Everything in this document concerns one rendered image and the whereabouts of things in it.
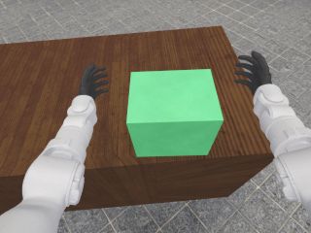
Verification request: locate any robot right hand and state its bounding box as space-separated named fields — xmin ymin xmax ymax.
xmin=234 ymin=50 xmax=272 ymax=95

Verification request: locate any right robot upper arm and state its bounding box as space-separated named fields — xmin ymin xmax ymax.
xmin=272 ymin=147 xmax=311 ymax=222

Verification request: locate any pedestal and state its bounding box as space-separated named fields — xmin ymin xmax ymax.
xmin=0 ymin=25 xmax=275 ymax=216

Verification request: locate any carton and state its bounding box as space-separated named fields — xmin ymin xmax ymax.
xmin=126 ymin=69 xmax=224 ymax=157

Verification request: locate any right robot forearm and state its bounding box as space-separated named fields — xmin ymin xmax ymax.
xmin=253 ymin=83 xmax=311 ymax=158

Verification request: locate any robot left hand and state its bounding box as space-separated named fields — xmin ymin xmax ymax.
xmin=78 ymin=63 xmax=109 ymax=102

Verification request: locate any left robot forearm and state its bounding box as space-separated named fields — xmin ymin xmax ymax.
xmin=22 ymin=95 xmax=97 ymax=198

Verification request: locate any left robot upper arm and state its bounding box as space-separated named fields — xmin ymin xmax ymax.
xmin=0 ymin=155 xmax=86 ymax=233

